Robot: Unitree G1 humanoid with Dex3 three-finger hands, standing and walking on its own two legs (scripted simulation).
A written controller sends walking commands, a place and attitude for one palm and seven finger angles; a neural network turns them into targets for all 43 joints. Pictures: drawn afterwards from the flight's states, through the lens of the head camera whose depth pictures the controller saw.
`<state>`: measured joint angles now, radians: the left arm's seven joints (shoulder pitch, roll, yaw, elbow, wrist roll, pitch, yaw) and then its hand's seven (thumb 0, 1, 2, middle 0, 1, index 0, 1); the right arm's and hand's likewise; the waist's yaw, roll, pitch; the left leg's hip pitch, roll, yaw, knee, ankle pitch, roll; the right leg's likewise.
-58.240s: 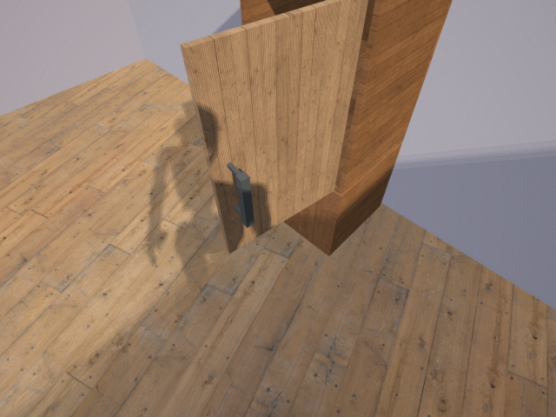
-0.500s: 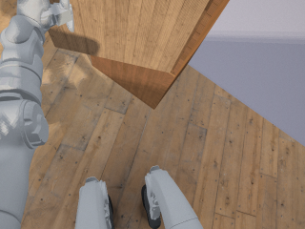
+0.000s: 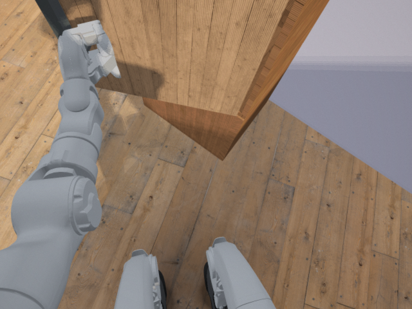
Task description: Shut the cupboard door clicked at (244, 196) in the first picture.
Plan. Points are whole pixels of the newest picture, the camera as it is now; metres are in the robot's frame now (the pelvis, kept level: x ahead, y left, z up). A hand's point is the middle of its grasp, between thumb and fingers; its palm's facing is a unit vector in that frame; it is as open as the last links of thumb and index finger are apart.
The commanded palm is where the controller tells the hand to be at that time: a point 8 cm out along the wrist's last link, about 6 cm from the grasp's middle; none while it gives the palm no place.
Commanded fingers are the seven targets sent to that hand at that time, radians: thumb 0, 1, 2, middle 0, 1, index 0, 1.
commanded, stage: pull the fist back off the door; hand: left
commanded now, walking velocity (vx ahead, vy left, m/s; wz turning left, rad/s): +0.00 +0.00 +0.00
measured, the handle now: (69, 25) +0.65 +0.17 +0.04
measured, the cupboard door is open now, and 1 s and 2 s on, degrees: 26 26 26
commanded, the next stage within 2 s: draw the hand back to the body in 0.46 s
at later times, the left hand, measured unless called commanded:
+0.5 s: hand (120, 100) +0.48 +0.08 +0.05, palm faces +0.03 -1.00 -0.04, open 3.1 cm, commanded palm +0.46 +0.13 +0.05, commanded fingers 0.00 0.90 0.90 -1.30 -1.50 -1.30 -1.50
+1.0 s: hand (55, 125) +0.39 +0.14 +0.14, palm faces +0.04 -1.00 -0.03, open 3.1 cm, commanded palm +0.35 +0.20 +0.14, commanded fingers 0.00 0.90 0.90 -1.25 -1.44 -1.25 -1.44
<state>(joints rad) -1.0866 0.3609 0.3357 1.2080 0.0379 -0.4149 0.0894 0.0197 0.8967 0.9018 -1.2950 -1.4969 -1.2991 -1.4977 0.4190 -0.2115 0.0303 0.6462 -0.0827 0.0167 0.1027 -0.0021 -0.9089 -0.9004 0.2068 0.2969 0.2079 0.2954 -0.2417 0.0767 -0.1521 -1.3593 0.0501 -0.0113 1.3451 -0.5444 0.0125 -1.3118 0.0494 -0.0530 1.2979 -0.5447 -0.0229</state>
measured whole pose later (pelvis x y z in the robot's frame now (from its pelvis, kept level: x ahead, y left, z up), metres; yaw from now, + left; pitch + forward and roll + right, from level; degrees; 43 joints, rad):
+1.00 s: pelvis +0.01 +0.00 +0.08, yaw +2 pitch +15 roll -1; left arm -0.35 0.19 0.12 0.61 -0.15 -0.43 -0.03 0.02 0.90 0.90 -1.30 -1.50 -1.30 -1.50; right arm 0.34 -0.25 0.00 0.60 0.03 0.04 -0.01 0.00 -0.91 -0.90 0.20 0.30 0.21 0.30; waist -0.07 0.04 -0.13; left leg -0.82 0.02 0.01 0.99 -0.44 0.01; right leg -0.79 0.03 -0.02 0.97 -0.45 -0.02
